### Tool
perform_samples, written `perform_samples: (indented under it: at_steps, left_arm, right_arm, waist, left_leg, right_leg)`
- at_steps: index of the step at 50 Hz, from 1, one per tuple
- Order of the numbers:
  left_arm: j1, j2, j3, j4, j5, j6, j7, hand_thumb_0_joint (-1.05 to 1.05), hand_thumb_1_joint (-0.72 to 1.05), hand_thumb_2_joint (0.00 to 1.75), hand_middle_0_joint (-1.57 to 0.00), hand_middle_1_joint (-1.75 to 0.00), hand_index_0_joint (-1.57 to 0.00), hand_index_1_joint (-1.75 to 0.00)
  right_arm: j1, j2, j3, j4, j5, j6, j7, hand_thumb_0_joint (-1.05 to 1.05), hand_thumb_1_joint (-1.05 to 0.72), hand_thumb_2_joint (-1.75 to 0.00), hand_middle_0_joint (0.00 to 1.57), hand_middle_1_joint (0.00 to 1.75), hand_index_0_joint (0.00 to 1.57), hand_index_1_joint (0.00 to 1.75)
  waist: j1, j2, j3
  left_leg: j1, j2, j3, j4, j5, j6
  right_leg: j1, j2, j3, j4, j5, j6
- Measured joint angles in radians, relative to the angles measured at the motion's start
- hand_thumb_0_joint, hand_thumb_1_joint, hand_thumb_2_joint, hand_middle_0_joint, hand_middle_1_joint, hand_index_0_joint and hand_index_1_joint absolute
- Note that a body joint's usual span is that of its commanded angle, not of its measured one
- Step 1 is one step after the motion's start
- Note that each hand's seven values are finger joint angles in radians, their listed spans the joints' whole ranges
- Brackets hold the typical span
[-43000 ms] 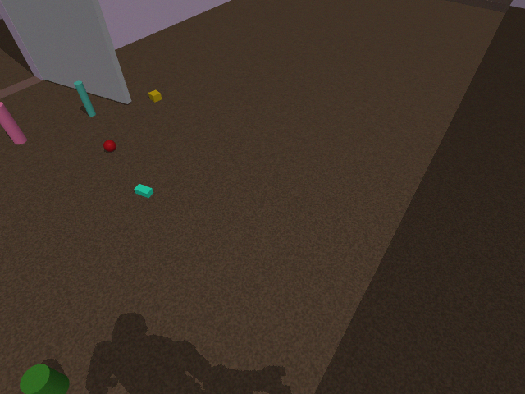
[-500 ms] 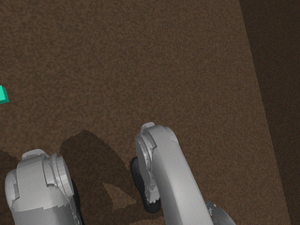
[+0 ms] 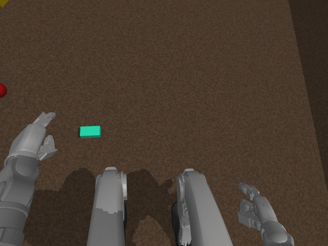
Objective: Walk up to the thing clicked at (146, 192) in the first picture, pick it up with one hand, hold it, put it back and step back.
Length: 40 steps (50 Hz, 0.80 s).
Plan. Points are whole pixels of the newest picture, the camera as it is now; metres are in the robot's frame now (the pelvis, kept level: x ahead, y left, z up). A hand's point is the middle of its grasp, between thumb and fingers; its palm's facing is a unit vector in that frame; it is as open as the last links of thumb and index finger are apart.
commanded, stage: home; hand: left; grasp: from above
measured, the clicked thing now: (90, 132) +0.51 +0.27 -0.48
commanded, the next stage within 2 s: none
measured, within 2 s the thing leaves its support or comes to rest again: neither
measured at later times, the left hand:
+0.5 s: hand (30, 180) +0.25 +0.21 +0.10, palm faces +0.14 -0.96 -0.23, open 7.4 cm
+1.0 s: hand (8, 210) +0.22 +0.19 +0.17, palm faces +0.17 -0.97 -0.20, open 7.4 cm
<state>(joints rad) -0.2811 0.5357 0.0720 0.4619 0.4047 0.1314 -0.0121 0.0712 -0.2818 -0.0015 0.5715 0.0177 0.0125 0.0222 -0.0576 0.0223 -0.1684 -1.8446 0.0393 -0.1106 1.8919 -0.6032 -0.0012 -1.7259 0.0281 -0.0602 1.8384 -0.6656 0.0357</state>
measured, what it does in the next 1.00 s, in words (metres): rises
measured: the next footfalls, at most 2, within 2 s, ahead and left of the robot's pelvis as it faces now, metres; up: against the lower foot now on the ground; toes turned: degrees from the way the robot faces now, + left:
none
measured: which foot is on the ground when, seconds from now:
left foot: down 0.00-1.00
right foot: down 0.00-1.00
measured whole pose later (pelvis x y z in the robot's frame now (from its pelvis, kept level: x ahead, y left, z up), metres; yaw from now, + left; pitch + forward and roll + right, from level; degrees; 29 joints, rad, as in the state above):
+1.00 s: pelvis +0.08 +0.00 +0.22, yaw +7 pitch +10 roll -3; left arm 0.50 0.21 0.03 -0.12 -0.05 0.46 0.02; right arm 0.26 -0.22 0.04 0.52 0.00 -0.23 -0.19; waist -0.03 0.05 -0.16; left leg -0.72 0.03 -0.07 1.00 -0.46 -0.01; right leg -0.61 0.00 -0.06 0.94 -0.50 0.02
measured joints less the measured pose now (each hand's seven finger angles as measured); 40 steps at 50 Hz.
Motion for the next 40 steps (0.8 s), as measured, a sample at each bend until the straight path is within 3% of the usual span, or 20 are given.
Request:
perform_samples:
  at_steps: [11,21,29,40]
  left_arm:
    - [0.257,-0.144,-0.006,-0.184,-0.266,0.141,0.053,0.01,0.89,0.89,-0.21,-0.31,-0.21,-0.3]
    - [0.464,-0.245,0.009,-0.336,-0.426,0.262,0.084,0.01,0.9,0.89,-0.21,-0.3,-0.2,-0.3]
    - [0.64,-0.297,-0.006,-0.479,-0.479,0.31,0.078,0.01,0.9,0.89,-0.21,-0.3,-0.2,-0.3]
    - [0.798,-0.32,-0.04,-0.62,-0.468,0.334,0.05,0.01,0.9,0.89,-0.2,-0.3,-0.2,-0.3]
  right_arm:
    - [0.016,0.056,0.037,-0.02,0.023,-0.069,-0.066,0.0,-0.9,-0.89,0.2,0.3,0.2,0.3]
    - [0.123,0.081,0.068,-0.01,0.026,-0.125,-0.149,0.01,-0.9,-0.89,0.2,0.3,0.2,0.3]
    - [0.207,0.077,0.061,-0.026,0.018,-0.168,-0.199,0.01,-0.9,-0.89,0.2,0.3,0.2,0.3]
    - [0.221,0.064,0.041,-0.056,0.001,-0.213,-0.215,0.01,-0.9,-0.89,0.2,0.3,0.2,0.3]
  waist:
    - [-0.005,0.008,-0.008]
    - [-0.015,0.016,-0.001]
    - [-0.018,0.027,-0.001]
    - [0.008,0.036,-0.011]
  left_leg:
    - [0.338,-0.003,0.013,-0.271,0.034,-0.006]
    - [0.671,-0.001,0.022,-0.544,0.074,-0.01]
    - [0.92,0.001,0.036,-0.747,0.111,-0.008]
    - [1.105,-0.006,0.047,-0.883,0.136,-0.007]
  right_leg:
    - [0.333,-0.011,0.0,-0.272,0.041,-0.009]
    - [0.666,-0.014,-0.001,-0.558,0.093,-0.013]
    - [0.914,-0.015,0.005,-0.772,0.141,-0.016]
    - [1.097,-0.025,0.011,-0.907,0.168,-0.015]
